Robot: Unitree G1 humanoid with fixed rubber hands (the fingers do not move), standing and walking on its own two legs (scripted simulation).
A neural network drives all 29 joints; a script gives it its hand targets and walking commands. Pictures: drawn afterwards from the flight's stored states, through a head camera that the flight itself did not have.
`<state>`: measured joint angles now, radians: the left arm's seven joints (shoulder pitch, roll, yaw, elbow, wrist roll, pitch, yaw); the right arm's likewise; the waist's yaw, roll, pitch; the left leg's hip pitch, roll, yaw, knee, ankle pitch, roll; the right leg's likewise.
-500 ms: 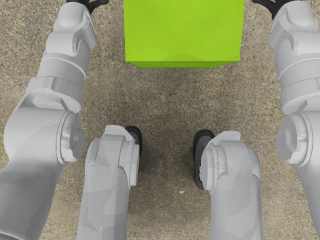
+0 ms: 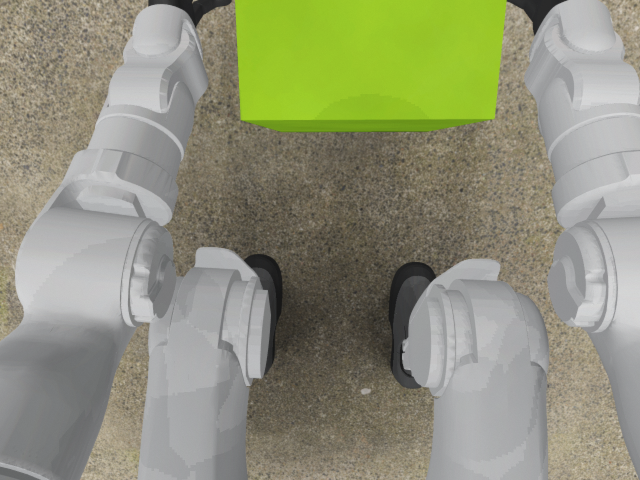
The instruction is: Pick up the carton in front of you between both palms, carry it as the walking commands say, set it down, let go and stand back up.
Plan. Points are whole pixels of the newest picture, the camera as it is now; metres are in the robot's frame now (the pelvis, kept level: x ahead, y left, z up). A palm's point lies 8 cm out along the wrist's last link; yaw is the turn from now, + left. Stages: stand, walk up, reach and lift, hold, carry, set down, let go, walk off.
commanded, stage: reach and lift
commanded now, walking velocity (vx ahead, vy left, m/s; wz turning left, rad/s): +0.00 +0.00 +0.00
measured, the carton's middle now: (360, 31) +0.54 -0.02 -0.25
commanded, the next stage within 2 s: none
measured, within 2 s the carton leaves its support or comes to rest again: leaves its support in 0.46 s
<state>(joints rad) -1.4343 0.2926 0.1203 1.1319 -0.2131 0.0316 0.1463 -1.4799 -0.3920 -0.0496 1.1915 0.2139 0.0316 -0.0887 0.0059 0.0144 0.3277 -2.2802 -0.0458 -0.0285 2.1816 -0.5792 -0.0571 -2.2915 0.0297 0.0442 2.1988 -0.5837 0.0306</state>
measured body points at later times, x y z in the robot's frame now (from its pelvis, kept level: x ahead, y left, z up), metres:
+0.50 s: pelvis +0.00 +0.00 -0.01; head +0.36 -0.02 +0.26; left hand +0.56 +0.14 -0.16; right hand +0.56 -0.17 -0.17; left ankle +0.11 +0.13 -0.33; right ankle +0.10 -0.13 -0.34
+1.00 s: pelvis -0.01 +0.00 +0.11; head +0.26 -0.02 +0.46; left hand +0.51 +0.13 +0.04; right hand +0.51 -0.17 +0.03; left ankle +0.11 +0.13 -0.34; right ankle +0.10 -0.13 -0.34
